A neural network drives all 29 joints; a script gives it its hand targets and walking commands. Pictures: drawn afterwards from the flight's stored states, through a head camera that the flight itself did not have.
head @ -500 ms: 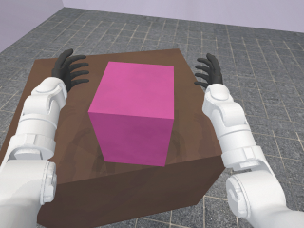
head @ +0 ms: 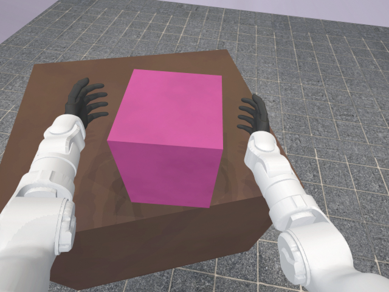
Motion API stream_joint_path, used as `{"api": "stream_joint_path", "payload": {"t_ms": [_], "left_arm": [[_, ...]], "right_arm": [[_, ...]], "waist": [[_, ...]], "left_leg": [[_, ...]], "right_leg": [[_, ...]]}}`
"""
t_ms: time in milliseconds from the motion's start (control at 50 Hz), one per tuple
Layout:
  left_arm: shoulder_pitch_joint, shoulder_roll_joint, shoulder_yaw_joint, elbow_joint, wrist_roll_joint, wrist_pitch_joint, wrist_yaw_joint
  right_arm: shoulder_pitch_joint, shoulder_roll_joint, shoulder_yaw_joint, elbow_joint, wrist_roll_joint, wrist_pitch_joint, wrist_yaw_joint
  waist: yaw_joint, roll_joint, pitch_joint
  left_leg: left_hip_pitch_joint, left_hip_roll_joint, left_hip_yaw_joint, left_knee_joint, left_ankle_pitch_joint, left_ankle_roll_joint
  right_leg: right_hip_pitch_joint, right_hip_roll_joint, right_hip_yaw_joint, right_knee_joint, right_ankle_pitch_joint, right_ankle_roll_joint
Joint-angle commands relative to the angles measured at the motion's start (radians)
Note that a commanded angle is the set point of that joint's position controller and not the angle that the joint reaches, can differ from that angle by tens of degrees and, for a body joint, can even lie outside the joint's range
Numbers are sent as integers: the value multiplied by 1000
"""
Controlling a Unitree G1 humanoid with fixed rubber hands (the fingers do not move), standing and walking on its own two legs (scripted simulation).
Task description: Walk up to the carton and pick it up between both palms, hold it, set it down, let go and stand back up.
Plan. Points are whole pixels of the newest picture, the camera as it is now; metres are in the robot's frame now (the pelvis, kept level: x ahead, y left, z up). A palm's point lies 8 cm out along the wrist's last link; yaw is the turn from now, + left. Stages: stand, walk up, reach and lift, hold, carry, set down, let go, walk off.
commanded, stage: reach and lift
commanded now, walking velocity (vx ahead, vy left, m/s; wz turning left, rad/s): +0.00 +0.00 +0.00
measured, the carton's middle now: (173, 142) +0.44 +0.02 +0.03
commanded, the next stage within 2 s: none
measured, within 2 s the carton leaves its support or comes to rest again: neither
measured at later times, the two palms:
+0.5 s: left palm (100, 125) +0.46 +0.18 +0.08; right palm (246, 141) +0.40 -0.14 +0.07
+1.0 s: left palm (108, 127) +0.46 +0.16 +0.07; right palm (239, 144) +0.39 -0.12 +0.07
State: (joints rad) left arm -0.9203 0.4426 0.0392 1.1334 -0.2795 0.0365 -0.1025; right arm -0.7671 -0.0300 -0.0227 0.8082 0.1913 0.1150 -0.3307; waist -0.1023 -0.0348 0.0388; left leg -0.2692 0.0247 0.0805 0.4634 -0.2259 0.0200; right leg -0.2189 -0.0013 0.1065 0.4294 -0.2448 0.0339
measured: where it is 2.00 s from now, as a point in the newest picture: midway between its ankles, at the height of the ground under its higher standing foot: outside the picture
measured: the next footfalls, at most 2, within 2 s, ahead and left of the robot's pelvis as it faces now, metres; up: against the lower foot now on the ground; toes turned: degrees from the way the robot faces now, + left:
none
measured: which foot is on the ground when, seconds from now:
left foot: down 0.00-1.00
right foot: down 0.00-1.00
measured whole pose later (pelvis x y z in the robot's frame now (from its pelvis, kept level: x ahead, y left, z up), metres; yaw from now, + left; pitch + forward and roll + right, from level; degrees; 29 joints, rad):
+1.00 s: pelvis +0.00 +0.01 +0.00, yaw +0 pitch +10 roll -1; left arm -0.92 0.22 0.30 1.18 0.18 -0.13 -0.09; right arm -0.71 0.18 -0.30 0.91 -0.11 -0.22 -0.28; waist -0.10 -0.04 -0.07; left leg -0.46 0.03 0.08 0.50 -0.22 0.02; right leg -0.39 0.00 0.11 0.43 -0.23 0.05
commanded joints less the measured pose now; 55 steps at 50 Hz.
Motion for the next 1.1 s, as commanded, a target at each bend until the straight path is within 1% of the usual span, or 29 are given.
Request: {"api": "stream_joint_path", "payload": {"t_ms": [0, 40, 60, 160, 220, 260, 300, 400, 480, 500, 520, 580, 620, 640, 660, 720, 780, 840, 860, 900, 940, 980, 1000, 1040, 1080], "left_arm": [[-410, 57, -34, -19, 85, -112, -3], [-407, 49, -31, -1, 90, -132, 3], [-417, 48, -30, -19, 92, -140, 8], [-430, 31, -26, -22, 111, -153, 27], [-427, 7, -23, -39, 124, -151, 34], [-427, -7, -23, -51, 126, -152, 35], [-422, -41, -29, -66, 132, -152, 34], [-426, -93, -12, -97, 150, -153, 31], [-431, -111, 36, -117, 199, -148, 37], [-439, -115, 49, -127, 209, -148, 41], [-442, -125, 53, -127, 218, -147, 45], [-443, -144, 86, -122, 253, -139, 55], [-443, -169, 88, -106, 258, -138, 57], [-442, -185, 91, -97, 258, -140, 54], [-445, -201, 89, -102, 262, -143, 51], [-443, -244, 108, -106, 294, -153, 40], [-435, -293, 139, -106, 347, -169, 21], [-434, -360, 177, -94, 422, -191, -10], [-431, -393, 196, -78, 452, -201, -24], [-437, -505, 230, -24, 523, -215, -66], [-435, -664, 259, 43, 596, -232, -116], [-433, -768, 263, 77, 637, -234, -146], [-426, -779, 267, 88, 650, -234, -146], [-416, -782, 272, 98, 663, -231, -143], [-416, -795, 259, 92, 661, -232, -136]], "right_arm": [[-319, -64, -28, -18, -13, -138, 25], [-328, -64, -22, -21, -16, -167, 30], [-337, -69, -23, -33, -15, -182, 33], [-344, -86, -23, -7, -9, -224, 46], [-327, -86, -30, 26, -10, -236, 48], [-331, -79, -27, 27, -9, -244, 49], [-325, -56, -24, 30, -12, -253, 47], [-339, 0, -25, 6, -24, -272, 41], [-342, 32, -45, 13, -53, -282, 33], [-348, 39, -56, 10, -63, -286, 29], [-352, 42, -65, 19, -75, -288, 27], [-366, 62, -80, 22, -107, -292, 15], [-374, 84, -88, 30, -123, -289, 10], [-378, 99, -85, 23, -131, -286, 11], [-380, 110, -91, 25, -137, -286, 13], [-383, 147, -103, 20, -175, -296, 25], [-369, 196, -121, 36, -228, -317, 44], [-364, 267, -153, 64, -309, -349, 74], [-362, 303, -161, 75, -340, -360, 89], [-375, 432, -174, 99, -412, -378, 130], [-386, 611, -176, 107, -504, -391, 188], [-390, 717, -164, 121, -553, -394, 235], [-381, 718, -167, 130, -566, -399, 246], [-362, 710, -180, 147, -584, -403, 258], [-364, 709, -187, 148, -591, -409, 263]], "waist": [[-32, 145, -651], [-20, 143, -678], [-15, 154, -713], [-6, 182, -776], [-11, 199, -783], [-8, 197, -789], [-13, 199, -784], [-5, 178, -787], [12, 172, -778], [9, 166, -778], [8, 166, -771], [21, 145, -754], [19, 137, -734], [19, 125, -726], [17, 125, -719], [23, 113, -714], [29, 116, -695], [33, 109, -668], [40, 104, -657], [49, 87, -613], [60, 67, -561], [70, 83, -533], [68, 98, -527], [65, 112, -518], [59, 125, -531]], "left_leg": [[260, -5, -66, 85, 492, -66], [248, -3, -63, 98, 493, -67], [255, -1, -63, 104, 506, -72], [291, 8, -64, 128, 562, -95], [317, 10, -63, 129, 586, -104], [316, 10, -59, 132, 595, -104], [321, 10, -59, 132, 602, -105], [301, 8, -50, 133, 604, -95], [279, 4, -38, 124, 589, -88], [274, 4, -36, 122, 581, -87], [274, 5, -35, 117, 572, -87], [245, 1, -21, 105, 535, -80], [227, 1, -16, 100, 514, -76], [220, 1, -14, 97, 498, -70], [219, 2, -14, 93, 488, -68], [226, 4, -11, 86, 487, -66], [242, 1, -2, 76, 502, -68], [267, 1, 10, 57, 504, -68], [272, -1, 16, 49, 510, -68], [270, -8, 31, 30, 495, -63], [269, -14, 41, 7, 478, -57], [278, -19, 43, -4, 489, -58], [289, -17, 39, -5, 505, -62], [296, -14, 38, -9, 508, -64], [300, -11, 36, -8, 513, -67]], "right_leg": [[-114, 38, -167, -57, 440, -26], [-137, 39, -168, -49, 427, -28], [-148, 41, -171, -48, 421, -30], [-205, 51, -182, -47, 392, -42], [-225, 54, -186, -54, 389, -45], [-229, 54, -186, -54, 396, -45], [-233, 55, -186, -57, 403, -46], [-214, 52, -178, -54, 433, -41], [-181, 48, -172, -50, 455, -34], [-174, 49, -171, -49, 459, -31], [-177, 51, -172, -50, 450, -31], [-150, 51, -170, -45, 459, -25], [-145, 49, -169, -40, 463, -22], [-140, 45, -170, -38, 458, -20], [-143, 44, -170, -36, 455, -18], [-120, 38, -173, -34, 464, -16], [-93, 31, -174, -39, 478, -12], [-59, 24, -182, -49, 475, -8], [-37, 20, -185, -51, 477, -6], [7, 10, -192, -58, 479, 1], [54, 4, -199, -62, 479, 8], [79, 11, -203, -66, 489, 9], [81, 18, -204, -67, 492, 6], [79, 27, -205, -77, 485, 0], [70, 33, -207, -80, 471, -5]]}}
